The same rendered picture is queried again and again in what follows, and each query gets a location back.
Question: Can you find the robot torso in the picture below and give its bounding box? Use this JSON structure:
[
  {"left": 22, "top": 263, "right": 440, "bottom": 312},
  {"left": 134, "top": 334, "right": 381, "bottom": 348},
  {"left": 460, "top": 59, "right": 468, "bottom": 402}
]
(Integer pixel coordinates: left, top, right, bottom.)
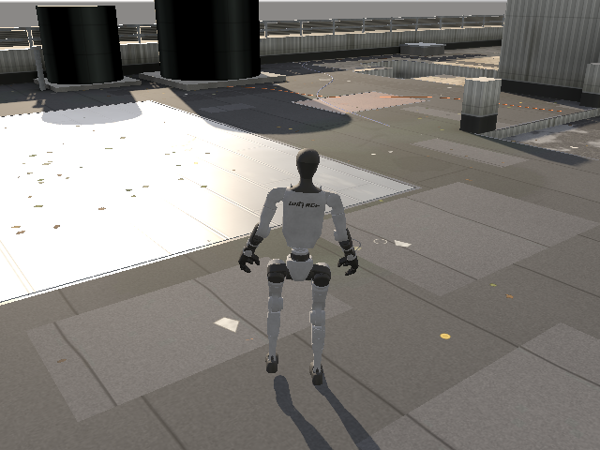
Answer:
[{"left": 282, "top": 183, "right": 326, "bottom": 281}]

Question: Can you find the left robot forearm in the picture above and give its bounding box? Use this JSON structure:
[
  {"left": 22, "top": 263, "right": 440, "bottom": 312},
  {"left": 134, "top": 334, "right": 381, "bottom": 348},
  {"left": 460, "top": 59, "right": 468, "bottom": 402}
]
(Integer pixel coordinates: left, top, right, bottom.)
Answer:
[{"left": 243, "top": 222, "right": 263, "bottom": 257}]

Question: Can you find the right robot hand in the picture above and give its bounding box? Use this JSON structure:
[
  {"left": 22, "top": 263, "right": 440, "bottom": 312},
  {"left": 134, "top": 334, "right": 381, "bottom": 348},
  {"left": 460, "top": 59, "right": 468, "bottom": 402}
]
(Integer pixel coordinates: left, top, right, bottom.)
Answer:
[{"left": 337, "top": 256, "right": 359, "bottom": 276}]

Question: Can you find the robot right upper arm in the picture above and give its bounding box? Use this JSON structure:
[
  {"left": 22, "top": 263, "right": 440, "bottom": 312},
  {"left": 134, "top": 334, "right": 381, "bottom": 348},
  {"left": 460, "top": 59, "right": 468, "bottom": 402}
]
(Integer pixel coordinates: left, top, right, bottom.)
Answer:
[{"left": 324, "top": 190, "right": 349, "bottom": 242}]

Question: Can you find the right robot forearm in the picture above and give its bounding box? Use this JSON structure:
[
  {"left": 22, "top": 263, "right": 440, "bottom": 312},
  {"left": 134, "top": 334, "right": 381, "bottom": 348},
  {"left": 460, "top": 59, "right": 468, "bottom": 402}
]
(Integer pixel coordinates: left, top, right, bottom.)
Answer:
[{"left": 339, "top": 228, "right": 356, "bottom": 261}]

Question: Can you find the left robot shin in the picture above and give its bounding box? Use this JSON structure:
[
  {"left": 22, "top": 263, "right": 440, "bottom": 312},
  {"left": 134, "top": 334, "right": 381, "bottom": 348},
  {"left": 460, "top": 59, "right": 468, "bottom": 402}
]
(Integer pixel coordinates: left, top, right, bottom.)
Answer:
[{"left": 267, "top": 296, "right": 280, "bottom": 361}]

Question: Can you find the left robot hand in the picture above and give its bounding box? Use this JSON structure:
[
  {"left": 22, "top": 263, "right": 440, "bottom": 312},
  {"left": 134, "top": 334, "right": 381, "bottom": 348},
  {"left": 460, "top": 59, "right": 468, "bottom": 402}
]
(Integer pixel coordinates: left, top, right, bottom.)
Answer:
[{"left": 238, "top": 250, "right": 260, "bottom": 273}]

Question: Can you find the robot left upper arm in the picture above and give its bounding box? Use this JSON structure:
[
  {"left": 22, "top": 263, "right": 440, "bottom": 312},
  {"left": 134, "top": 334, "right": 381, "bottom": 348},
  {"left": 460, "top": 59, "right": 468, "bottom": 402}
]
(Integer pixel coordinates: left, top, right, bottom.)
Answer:
[{"left": 255, "top": 187, "right": 286, "bottom": 238}]

